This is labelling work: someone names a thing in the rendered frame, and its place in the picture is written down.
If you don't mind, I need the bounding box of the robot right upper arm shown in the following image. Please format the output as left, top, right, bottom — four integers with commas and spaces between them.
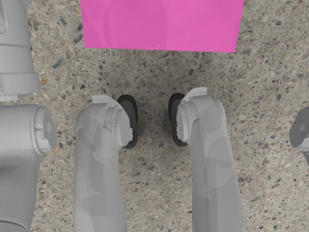
289, 106, 309, 166

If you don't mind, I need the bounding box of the left robot thigh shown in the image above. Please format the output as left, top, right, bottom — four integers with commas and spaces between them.
73, 103, 128, 232

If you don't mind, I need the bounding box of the robot left upper arm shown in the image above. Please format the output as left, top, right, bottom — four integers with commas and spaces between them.
0, 104, 57, 232

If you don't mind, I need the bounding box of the right robot thigh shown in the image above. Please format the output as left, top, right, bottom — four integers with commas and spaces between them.
177, 95, 246, 232

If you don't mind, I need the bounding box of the carton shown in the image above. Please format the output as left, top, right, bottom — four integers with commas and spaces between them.
80, 0, 244, 53

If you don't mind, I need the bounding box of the robot thigh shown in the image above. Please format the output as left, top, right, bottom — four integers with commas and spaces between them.
73, 103, 128, 232
177, 95, 246, 232

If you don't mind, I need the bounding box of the left robot forearm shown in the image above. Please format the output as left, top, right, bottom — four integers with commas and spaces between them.
0, 0, 41, 106

